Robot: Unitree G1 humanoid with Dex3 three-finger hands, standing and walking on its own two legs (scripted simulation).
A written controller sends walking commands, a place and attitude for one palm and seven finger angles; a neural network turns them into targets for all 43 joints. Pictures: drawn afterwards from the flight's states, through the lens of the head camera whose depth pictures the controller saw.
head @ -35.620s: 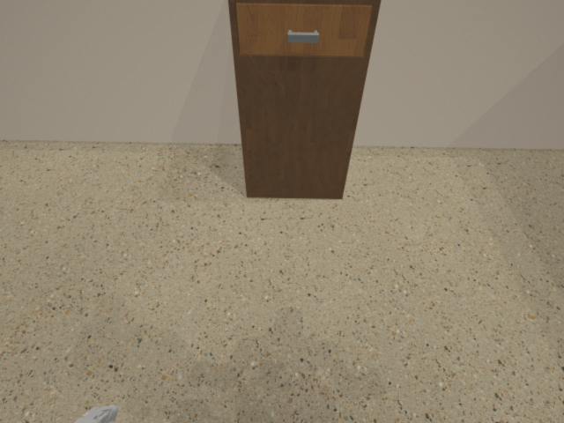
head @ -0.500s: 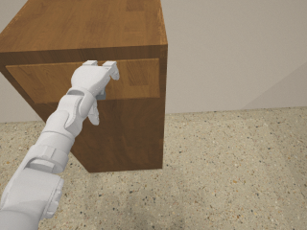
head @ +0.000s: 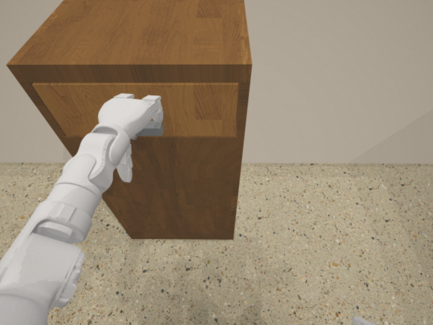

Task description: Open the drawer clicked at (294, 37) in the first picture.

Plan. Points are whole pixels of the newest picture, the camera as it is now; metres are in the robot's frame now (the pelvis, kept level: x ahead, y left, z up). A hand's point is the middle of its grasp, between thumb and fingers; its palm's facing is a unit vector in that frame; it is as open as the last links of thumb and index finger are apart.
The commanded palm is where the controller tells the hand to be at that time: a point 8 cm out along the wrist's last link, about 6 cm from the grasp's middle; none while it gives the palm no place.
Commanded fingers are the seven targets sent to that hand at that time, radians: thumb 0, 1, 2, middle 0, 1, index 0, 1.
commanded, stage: re-aim the fingers above the handle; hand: left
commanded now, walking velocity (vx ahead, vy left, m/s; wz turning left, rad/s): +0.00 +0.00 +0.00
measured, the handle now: (140, 121) +0.53 +0.20 +0.05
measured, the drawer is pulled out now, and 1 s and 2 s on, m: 0.00 0.00 0.00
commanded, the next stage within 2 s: lower the fingers behind the handle in 0.14 s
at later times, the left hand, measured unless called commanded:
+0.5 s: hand (124, 133) +0.46 +0.21 +0.08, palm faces -0.20 +0.01 -0.98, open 13.8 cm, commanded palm +0.45 +0.22 +0.14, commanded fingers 0.00 -0.50 0.30 -0.30 -1.20 -0.30 -1.20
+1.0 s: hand (131, 133) +0.48 +0.21 +0.06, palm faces -0.05 -0.02 -1.00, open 13.8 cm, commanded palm +0.45 +0.21 +0.11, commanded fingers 0.00 -0.50 0.30 -0.30 -1.20 -0.30 -1.20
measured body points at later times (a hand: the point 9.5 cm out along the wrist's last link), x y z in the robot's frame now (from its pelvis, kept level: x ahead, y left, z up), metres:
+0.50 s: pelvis +0.00 -0.01 +0.00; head +0.05 -0.04 +0.45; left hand +0.46 +0.21 +0.14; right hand +0.05 -0.27 -0.14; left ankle -0.02 +0.11 -0.73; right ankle -0.01 -0.12 -0.73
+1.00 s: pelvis +0.01 +0.01 -0.01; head +0.07 -0.01 +0.44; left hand +0.47 +0.21 +0.12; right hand +0.05 -0.26 -0.14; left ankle -0.02 +0.11 -0.73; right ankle -0.01 -0.12 -0.73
